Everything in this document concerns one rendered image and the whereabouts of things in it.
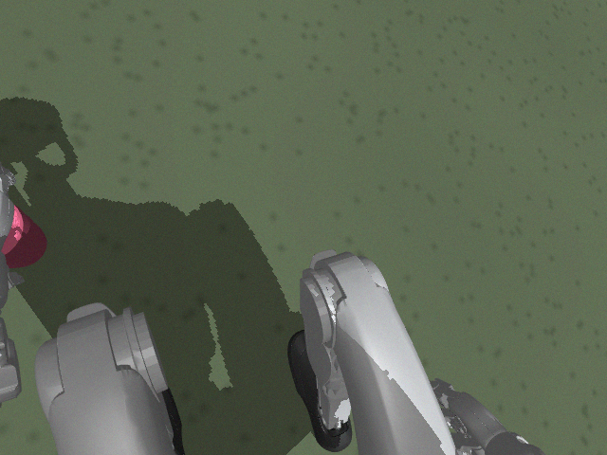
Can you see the cup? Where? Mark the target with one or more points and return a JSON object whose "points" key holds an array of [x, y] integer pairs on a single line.
{"points": [[26, 242]]}

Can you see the left robot arm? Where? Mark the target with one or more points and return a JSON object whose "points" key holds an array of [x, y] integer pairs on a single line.
{"points": [[10, 378]]}

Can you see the left robot foot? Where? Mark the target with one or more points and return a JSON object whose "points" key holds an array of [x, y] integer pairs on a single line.
{"points": [[175, 421]]}

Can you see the right robot arm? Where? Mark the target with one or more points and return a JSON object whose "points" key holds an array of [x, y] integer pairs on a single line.
{"points": [[511, 443]]}

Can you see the left robot hand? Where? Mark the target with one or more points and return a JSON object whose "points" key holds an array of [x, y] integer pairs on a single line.
{"points": [[6, 217]]}

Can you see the right robot hand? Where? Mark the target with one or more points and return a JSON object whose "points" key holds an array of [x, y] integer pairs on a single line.
{"points": [[473, 423]]}

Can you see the right robot foot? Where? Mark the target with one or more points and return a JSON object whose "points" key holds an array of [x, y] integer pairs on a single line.
{"points": [[333, 440]]}

